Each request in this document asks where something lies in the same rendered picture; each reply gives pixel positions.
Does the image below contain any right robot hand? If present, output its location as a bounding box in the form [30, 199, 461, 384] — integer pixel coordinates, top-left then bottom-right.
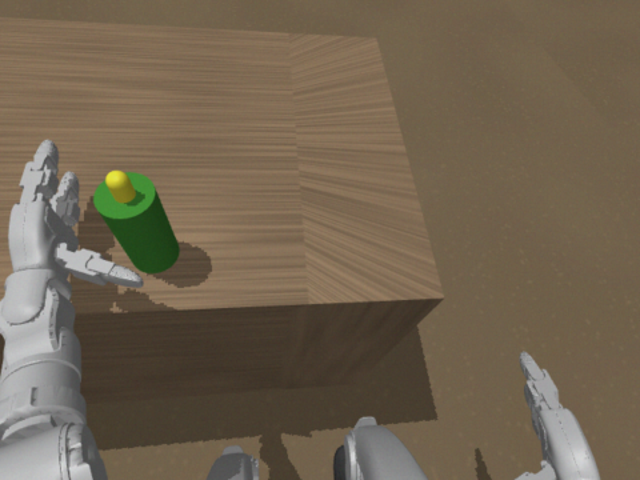
[514, 351, 601, 480]

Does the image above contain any left robot arm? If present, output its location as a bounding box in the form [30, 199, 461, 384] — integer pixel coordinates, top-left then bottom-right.
[0, 268, 108, 480]

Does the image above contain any bottle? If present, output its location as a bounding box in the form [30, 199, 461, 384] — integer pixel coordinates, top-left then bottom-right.
[93, 170, 180, 274]

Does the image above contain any left robot hand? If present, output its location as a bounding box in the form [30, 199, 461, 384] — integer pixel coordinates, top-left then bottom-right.
[8, 140, 144, 288]

